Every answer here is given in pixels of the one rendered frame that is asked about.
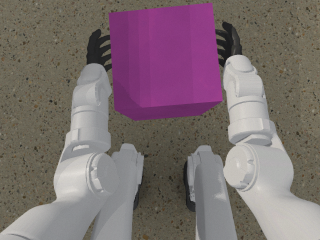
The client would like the robot left hand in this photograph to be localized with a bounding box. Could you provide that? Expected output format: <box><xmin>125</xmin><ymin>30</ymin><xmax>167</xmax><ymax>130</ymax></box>
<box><xmin>86</xmin><ymin>29</ymin><xmax>112</xmax><ymax>72</ymax></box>

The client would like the carton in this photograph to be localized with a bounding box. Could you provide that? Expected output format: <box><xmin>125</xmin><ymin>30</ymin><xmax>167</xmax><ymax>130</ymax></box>
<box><xmin>108</xmin><ymin>2</ymin><xmax>223</xmax><ymax>121</ymax></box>

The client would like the right robot shin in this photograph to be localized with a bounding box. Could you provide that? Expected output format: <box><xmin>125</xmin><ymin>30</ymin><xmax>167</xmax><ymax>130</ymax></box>
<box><xmin>189</xmin><ymin>145</ymin><xmax>224</xmax><ymax>201</ymax></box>

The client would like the robot left forearm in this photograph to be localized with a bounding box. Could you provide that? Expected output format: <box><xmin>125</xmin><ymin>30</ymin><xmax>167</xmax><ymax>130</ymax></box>
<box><xmin>53</xmin><ymin>63</ymin><xmax>112</xmax><ymax>185</ymax></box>

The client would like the robot right upper arm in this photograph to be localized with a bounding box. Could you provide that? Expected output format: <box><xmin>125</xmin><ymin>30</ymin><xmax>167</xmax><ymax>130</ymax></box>
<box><xmin>223</xmin><ymin>143</ymin><xmax>320</xmax><ymax>240</ymax></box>

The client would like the robot right forearm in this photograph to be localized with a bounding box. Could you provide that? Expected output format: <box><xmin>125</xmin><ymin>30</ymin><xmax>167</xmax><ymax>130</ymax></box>
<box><xmin>221</xmin><ymin>55</ymin><xmax>294</xmax><ymax>169</ymax></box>

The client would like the left robot shin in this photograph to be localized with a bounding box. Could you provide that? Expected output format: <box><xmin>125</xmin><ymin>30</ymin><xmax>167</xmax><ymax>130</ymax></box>
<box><xmin>111</xmin><ymin>143</ymin><xmax>139</xmax><ymax>200</ymax></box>

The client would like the robot left upper arm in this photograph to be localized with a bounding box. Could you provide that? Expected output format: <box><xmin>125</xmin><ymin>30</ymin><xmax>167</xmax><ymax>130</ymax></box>
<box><xmin>0</xmin><ymin>152</ymin><xmax>120</xmax><ymax>240</ymax></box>

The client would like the robot shin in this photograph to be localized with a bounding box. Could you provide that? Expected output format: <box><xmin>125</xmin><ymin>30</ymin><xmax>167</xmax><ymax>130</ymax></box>
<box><xmin>111</xmin><ymin>143</ymin><xmax>139</xmax><ymax>200</ymax></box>
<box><xmin>189</xmin><ymin>145</ymin><xmax>224</xmax><ymax>201</ymax></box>

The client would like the robot right hand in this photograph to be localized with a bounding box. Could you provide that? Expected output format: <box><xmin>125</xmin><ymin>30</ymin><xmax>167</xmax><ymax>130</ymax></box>
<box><xmin>215</xmin><ymin>21</ymin><xmax>243</xmax><ymax>68</ymax></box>

